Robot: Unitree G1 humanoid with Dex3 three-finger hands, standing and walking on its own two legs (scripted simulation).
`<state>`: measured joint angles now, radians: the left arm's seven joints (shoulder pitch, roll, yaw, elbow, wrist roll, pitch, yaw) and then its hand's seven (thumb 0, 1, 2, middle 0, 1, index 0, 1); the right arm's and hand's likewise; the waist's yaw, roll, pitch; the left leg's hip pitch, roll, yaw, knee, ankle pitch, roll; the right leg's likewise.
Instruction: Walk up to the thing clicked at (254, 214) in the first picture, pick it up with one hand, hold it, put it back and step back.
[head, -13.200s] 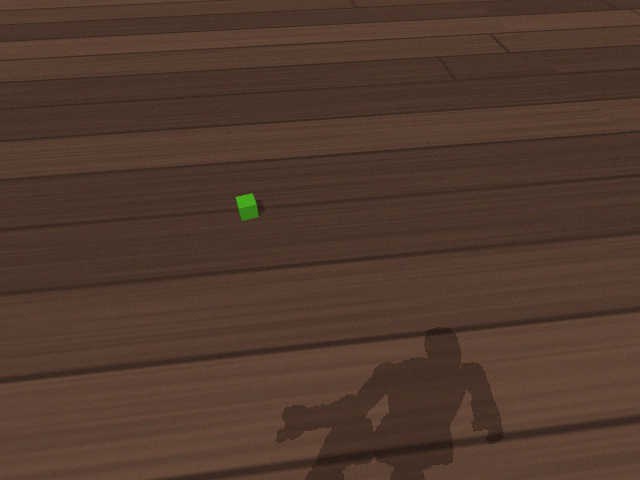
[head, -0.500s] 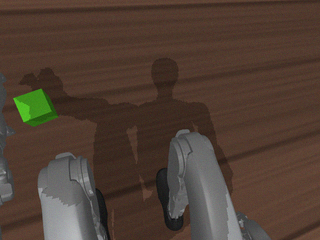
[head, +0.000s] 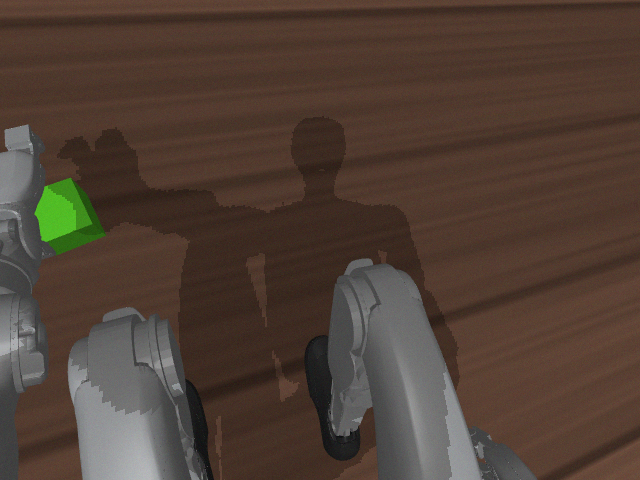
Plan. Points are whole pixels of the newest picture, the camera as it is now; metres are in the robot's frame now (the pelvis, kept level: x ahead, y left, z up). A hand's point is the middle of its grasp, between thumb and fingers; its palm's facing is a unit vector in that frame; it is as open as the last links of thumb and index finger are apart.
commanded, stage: approach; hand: left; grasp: from above
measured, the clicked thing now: (63, 218) +0.49 +0.28 -0.29
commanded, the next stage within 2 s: rest palm in 0.46 s
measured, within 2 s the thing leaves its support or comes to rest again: neither
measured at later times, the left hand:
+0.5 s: hand (36, 235) +0.44 +0.29 -0.21, palm faces -0.46 -0.18 -0.87, open 14.3 cm
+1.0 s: hand (34, 233) +0.45 +0.29 -0.22, palm faces -0.48 -0.16 -0.86, open 14.6 cm
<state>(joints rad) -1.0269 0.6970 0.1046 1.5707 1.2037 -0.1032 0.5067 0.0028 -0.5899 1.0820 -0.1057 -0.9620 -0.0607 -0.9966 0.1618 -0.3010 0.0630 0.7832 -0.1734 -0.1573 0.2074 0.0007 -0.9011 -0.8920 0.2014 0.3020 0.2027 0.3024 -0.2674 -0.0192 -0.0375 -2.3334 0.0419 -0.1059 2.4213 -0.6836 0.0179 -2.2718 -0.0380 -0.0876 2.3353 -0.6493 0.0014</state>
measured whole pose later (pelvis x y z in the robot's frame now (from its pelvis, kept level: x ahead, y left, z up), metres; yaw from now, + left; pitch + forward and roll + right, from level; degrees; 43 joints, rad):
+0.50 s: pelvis +0.00 +0.00 -0.01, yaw -1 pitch +32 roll -7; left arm -0.92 0.74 0.16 1.45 1.11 -0.12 0.42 0.00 -0.58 1.03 -0.10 -1.00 -0.08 -1.02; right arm 0.22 -0.32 0.09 0.76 -0.17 -0.16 0.24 0.00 -0.90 -0.89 0.20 0.30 0.20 0.30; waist -0.27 -0.03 0.07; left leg -2.34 0.04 -0.13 2.46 -0.69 0.00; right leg -2.28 -0.03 -0.10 2.36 -0.64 -0.01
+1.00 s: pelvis +0.00 +0.00 -0.01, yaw -1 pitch +31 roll -8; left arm -1.04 0.80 0.11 1.63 1.17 -0.16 0.47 0.00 -0.58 1.06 -0.10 -0.95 -0.02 -0.99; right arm 0.15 -0.33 0.15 0.72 -0.18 -0.17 0.22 0.00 -0.90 -0.90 0.20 0.30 0.20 0.30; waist -0.29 -0.07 0.08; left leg -2.33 0.04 -0.14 2.46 -0.68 0.00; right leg -2.27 -0.03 -0.11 2.37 -0.64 -0.01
